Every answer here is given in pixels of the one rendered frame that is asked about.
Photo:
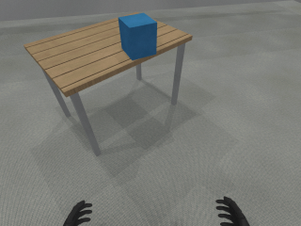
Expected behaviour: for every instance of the left robot hand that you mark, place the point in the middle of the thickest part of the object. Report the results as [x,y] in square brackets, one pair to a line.
[73,218]

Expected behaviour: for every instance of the table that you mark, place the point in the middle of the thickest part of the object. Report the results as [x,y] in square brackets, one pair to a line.
[78,59]

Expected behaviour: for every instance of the carton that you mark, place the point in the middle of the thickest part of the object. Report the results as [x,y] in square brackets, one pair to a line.
[138,35]

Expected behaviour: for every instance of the right robot hand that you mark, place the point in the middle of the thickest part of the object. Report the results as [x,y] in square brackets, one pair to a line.
[236,215]

